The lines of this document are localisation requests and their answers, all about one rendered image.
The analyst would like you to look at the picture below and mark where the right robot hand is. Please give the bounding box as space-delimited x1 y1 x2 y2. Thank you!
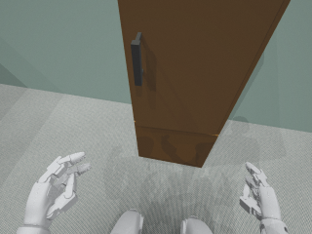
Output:
240 162 282 221

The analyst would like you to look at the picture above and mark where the left robot hand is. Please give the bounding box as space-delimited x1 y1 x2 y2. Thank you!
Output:
23 152 92 228

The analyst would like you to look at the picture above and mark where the left robot thigh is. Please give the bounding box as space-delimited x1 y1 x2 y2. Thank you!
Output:
110 211 144 234

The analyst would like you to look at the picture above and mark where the robot thigh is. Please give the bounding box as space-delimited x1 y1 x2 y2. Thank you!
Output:
110 211 144 234
180 218 213 234

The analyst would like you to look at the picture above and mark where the cupboard door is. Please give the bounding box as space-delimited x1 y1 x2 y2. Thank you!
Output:
120 0 284 136

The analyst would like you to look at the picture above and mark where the robot right forearm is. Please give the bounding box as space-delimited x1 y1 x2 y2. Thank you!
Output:
259 218 289 234

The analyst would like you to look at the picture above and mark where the handle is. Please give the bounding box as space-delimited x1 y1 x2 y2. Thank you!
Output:
131 32 143 86

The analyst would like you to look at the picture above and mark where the right robot thigh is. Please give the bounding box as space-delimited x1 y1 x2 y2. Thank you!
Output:
180 218 213 234

